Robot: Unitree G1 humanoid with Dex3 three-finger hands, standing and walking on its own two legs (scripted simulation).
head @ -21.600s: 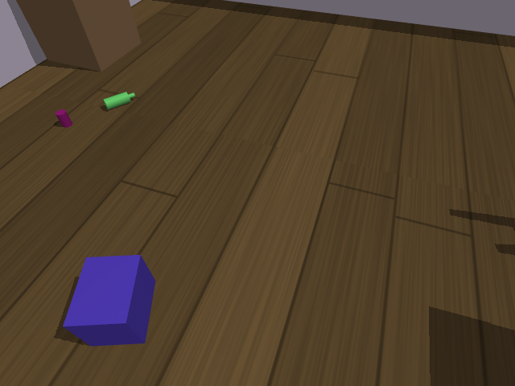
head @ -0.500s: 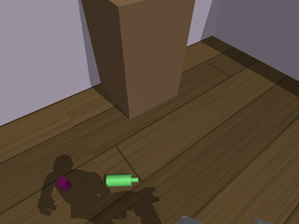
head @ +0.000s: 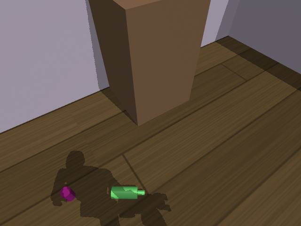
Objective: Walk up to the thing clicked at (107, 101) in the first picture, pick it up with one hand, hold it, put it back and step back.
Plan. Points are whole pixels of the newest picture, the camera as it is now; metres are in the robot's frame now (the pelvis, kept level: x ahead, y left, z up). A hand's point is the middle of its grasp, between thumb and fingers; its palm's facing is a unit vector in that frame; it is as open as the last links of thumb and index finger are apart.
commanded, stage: walk up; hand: left
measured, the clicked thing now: (128, 192) +0.42 +0.17 -0.72
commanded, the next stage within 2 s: stand in 1.12 s
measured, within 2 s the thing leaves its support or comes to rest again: neither
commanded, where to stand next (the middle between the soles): +0.06 +0.01 m, yaw +1 degrees
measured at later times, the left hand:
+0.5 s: hand out of the picture +0.10 +0.26 -0.13, palm faces -0.01 -0.93 -0.37, open 7.4 cm
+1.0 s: hand out of the picture +0.10 +0.25 -0.13, palm faces -0.02 -0.94 -0.35, open 7.4 cm
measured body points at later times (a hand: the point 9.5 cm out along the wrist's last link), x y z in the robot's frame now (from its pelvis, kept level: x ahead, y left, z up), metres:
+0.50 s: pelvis +0.02 +0.00 +0.02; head +0.03 +0.00 +0.47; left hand +0.10 +0.31 -0.10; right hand +0.13 -0.30 -0.11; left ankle +0.00 +0.13 -0.72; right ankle +0.03 -0.14 -0.72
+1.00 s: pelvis +0.02 +0.00 +0.03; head +0.03 +0.00 +0.47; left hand +0.10 +0.30 -0.11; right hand +0.08 -0.30 -0.11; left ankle +0.00 +0.13 -0.72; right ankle +0.03 -0.14 -0.72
